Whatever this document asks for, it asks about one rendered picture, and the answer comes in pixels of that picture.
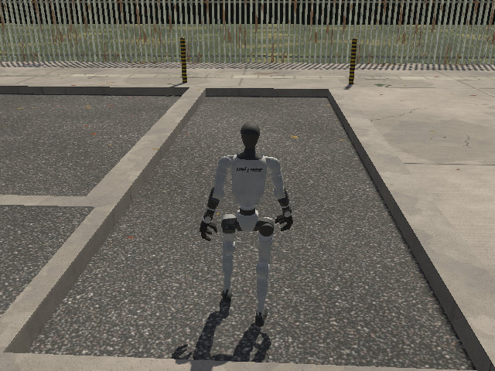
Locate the left robot upper arm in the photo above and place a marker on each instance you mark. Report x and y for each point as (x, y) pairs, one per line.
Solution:
(221, 174)

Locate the right robot upper arm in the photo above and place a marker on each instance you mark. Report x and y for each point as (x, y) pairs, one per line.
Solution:
(277, 178)

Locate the right robot thigh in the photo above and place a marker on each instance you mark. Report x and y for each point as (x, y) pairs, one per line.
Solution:
(265, 234)

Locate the left robot forearm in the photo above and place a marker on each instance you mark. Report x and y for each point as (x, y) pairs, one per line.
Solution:
(211, 208)

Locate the robot left hand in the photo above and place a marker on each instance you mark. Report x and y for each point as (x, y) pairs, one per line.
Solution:
(204, 230)

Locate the robot right hand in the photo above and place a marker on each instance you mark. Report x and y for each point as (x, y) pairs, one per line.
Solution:
(282, 219)

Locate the right robot forearm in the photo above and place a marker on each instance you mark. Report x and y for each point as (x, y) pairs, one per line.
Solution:
(285, 205)

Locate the robot right shin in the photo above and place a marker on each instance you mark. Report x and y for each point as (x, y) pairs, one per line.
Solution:
(262, 289)

